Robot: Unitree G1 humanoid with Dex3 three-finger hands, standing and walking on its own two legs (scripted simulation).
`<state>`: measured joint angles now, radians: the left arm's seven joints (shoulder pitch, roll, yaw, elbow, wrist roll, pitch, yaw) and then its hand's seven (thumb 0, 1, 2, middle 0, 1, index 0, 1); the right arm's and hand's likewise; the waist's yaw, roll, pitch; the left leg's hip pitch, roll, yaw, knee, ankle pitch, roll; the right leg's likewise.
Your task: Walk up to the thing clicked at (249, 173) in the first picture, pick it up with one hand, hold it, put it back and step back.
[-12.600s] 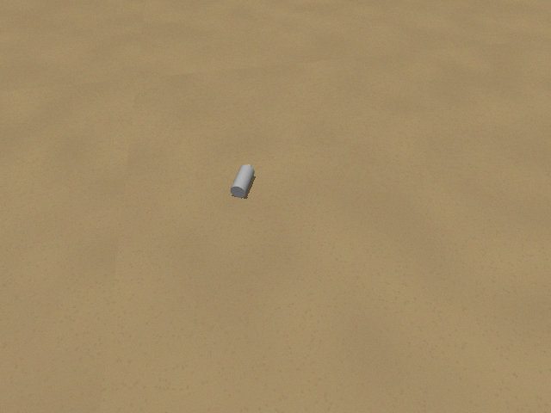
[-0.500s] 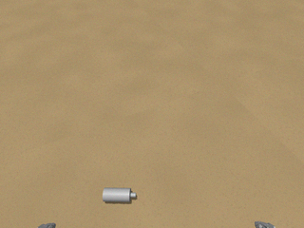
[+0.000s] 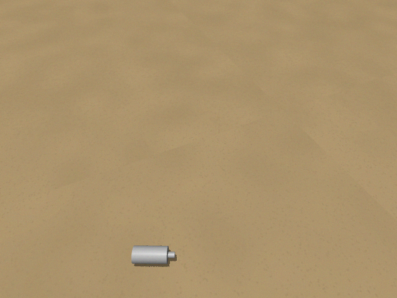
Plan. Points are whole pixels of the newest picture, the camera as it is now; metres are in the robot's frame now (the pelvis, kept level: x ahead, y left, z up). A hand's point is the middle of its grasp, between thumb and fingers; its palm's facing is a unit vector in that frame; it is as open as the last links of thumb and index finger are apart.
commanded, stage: walk up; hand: left
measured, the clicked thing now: (154, 254) +0.43 +0.23 -0.74
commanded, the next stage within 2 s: stand in 0.12 s
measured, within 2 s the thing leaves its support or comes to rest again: neither
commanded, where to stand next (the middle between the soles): +0.05 +0.01 m, yaw -1 degrees
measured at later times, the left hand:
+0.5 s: hand out of the picture +0.08 +0.24 -0.16, palm faces -0.05 -0.94 -0.33, open 7.4 cm
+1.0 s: hand out of the picture +0.10 +0.23 -0.15, palm faces -0.05 -0.94 -0.34, open 7.4 cm
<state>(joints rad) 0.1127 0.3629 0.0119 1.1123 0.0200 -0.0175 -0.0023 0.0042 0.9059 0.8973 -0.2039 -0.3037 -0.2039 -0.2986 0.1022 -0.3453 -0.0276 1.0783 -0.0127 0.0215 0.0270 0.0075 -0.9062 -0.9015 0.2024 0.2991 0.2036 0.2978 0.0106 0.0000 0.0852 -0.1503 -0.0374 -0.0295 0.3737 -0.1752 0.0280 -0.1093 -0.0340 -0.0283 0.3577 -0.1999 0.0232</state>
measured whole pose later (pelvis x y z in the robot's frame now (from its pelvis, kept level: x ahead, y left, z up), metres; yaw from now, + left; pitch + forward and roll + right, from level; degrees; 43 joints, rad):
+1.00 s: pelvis +0.02 -0.02 +0.00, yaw -1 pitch -2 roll +0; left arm 0.11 0.35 0.00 1.13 0.01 -0.02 -0.01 0.00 0.91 0.90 -0.20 -0.30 -0.20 -0.30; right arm 0.10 -0.35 0.00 1.13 -0.01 -0.01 0.00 0.01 -0.91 -0.90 0.20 0.30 0.20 0.30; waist 0.00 0.00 0.05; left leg -0.10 0.00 -0.03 0.30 -0.18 -0.01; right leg -0.06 0.00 -0.03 0.29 -0.20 -0.01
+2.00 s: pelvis +0.02 -0.03 +0.00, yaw -2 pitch -2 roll +0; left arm 0.12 0.35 -0.01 1.13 0.01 -0.02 -0.01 0.00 0.91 0.90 -0.20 -0.30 -0.20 -0.30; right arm 0.12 -0.35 0.01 1.13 -0.01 -0.01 0.00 0.01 -0.91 -0.90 0.20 0.30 0.20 0.30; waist 0.00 0.00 0.05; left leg -0.09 0.01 -0.02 0.29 -0.17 -0.01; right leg -0.07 0.01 -0.01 0.29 -0.20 -0.01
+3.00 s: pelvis +0.01 -0.02 -0.01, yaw -1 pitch +5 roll +0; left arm -0.04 0.34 0.10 1.10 0.06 -0.02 -0.02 0.01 0.70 0.90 -0.21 -0.51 -0.21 -0.51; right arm 0.19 -0.30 -0.01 0.87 0.03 -0.05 -0.03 0.01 -0.92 -0.90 0.20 0.30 0.20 0.30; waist -0.01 -0.01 0.03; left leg -0.36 0.00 -0.03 0.53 -0.25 -0.01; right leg -0.33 0.00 -0.02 0.52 -0.28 -0.01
